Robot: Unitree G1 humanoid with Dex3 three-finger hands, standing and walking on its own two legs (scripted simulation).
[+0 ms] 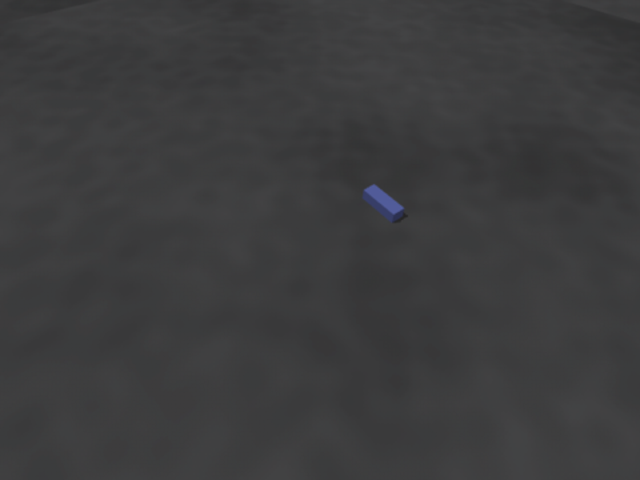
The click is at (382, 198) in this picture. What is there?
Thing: lying carton
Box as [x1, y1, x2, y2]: [363, 184, 403, 222]
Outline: 364,189 363,198 391,222 402,215 403,207 374,184
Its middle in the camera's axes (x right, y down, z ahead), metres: +0.28 -0.16 +1.76
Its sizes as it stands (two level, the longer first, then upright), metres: 0.196 0.066 0.053
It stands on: the floor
